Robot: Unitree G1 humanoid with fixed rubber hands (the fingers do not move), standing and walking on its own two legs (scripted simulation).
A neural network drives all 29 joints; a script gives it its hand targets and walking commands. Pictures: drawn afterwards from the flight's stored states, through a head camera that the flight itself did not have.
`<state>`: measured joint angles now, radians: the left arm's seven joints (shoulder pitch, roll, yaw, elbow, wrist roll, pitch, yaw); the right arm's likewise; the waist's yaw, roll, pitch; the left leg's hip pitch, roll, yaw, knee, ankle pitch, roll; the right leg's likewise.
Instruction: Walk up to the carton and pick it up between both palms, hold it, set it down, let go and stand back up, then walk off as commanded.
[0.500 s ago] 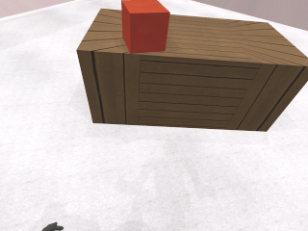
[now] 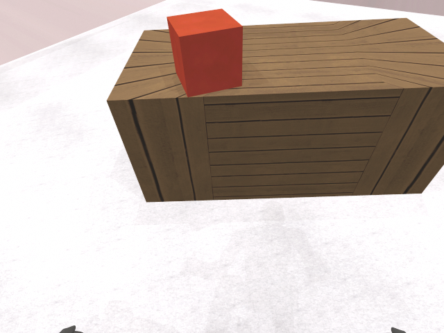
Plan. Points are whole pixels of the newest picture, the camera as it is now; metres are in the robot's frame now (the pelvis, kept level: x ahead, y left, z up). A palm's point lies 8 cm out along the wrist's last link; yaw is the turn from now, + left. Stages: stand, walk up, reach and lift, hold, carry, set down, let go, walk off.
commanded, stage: walk up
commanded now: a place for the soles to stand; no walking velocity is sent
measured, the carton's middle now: (205, 52) +1.11 +0.10 +0.04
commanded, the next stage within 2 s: none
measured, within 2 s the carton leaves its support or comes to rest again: neither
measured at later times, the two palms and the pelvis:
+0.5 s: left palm (99, 279) +0.26 +0.27 -0.05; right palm (413, 291) +0.24 -0.34 -0.07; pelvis +0.15 -0.03 +0.01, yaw -1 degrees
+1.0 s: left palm (115, 231) +0.38 +0.28 -0.08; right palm (397, 241) +0.32 -0.33 -0.03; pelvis +0.27 -0.01 +0.01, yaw -1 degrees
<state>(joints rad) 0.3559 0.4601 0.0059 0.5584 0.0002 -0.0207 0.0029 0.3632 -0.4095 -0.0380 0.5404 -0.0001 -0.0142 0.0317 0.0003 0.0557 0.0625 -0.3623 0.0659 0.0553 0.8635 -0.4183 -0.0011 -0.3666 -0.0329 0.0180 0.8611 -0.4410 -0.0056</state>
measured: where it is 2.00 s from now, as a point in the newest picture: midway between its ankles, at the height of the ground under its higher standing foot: (239, 288)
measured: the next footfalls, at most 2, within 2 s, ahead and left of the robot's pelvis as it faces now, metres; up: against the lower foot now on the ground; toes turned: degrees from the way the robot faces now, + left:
right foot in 0.34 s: +0.25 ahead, -0.16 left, +0.00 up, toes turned -3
left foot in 0.68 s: +0.27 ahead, +0.11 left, +0.00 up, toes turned +5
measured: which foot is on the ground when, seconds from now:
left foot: down 0.00-0.38, up 0.40-0.66, down 0.68-1.00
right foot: down 0.00-0.00, up 0.02-0.32, down 0.34-0.68, up 0.70-1.00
